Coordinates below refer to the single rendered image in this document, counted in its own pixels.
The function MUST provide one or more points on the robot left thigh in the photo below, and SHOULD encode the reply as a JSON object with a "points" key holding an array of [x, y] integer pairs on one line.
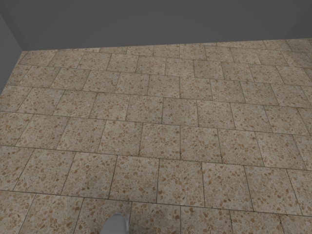
{"points": [[115, 225]]}

